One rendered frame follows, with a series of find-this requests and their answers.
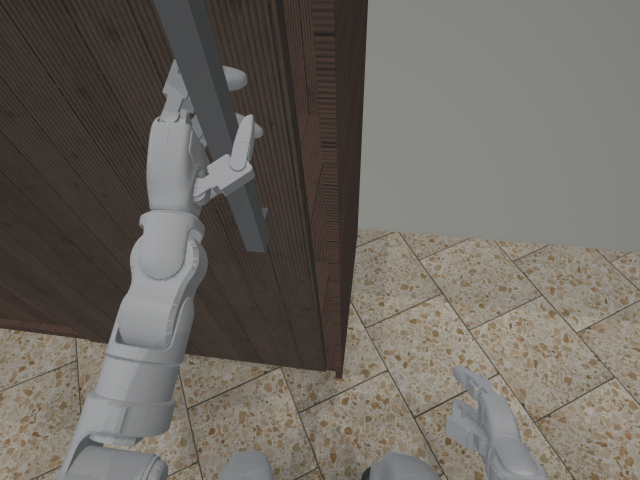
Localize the robot left upper arm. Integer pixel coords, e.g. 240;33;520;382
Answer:
63;445;168;480

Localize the right robot thigh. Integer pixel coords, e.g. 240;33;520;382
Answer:
369;454;442;480

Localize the handle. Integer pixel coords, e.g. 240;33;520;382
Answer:
153;0;270;253

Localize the robot right hand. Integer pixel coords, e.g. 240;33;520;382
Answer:
446;366;522;463

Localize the robot left hand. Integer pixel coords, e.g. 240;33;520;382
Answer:
146;59;264;218

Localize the wardrobe door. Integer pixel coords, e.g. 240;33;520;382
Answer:
0;281;69;327
0;0;327;372

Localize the robot left forearm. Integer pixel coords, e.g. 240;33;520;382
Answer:
56;209;208;480

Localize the robot right forearm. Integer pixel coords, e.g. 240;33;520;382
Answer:
485;437;549;480

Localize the robot right shin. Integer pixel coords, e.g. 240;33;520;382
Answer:
380;451;404;461

